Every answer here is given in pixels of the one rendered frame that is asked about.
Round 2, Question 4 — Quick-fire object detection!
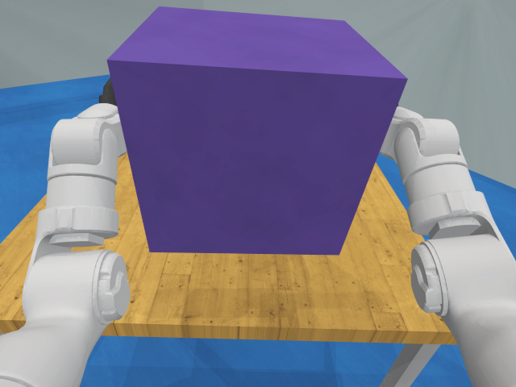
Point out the robot left forearm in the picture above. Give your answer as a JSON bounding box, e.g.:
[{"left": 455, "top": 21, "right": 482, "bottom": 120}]
[{"left": 22, "top": 103, "right": 127, "bottom": 318}]

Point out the carton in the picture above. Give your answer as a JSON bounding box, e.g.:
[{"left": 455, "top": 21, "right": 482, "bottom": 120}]
[{"left": 107, "top": 6, "right": 408, "bottom": 255}]

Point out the robot right forearm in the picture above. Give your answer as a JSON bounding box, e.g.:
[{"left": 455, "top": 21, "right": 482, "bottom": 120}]
[{"left": 379, "top": 106, "right": 516, "bottom": 271}]

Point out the table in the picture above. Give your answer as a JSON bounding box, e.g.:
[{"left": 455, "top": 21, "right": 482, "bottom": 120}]
[{"left": 0, "top": 152, "right": 458, "bottom": 387}]

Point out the right robot upper arm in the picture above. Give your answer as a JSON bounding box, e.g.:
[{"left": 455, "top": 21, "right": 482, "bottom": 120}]
[{"left": 410, "top": 234, "right": 516, "bottom": 387}]

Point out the left robot hand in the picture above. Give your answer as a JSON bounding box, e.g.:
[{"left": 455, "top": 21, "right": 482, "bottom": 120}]
[{"left": 99, "top": 78, "right": 117, "bottom": 106}]

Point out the left robot upper arm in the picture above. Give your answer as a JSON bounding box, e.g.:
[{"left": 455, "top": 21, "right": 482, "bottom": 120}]
[{"left": 0, "top": 249, "right": 131, "bottom": 387}]

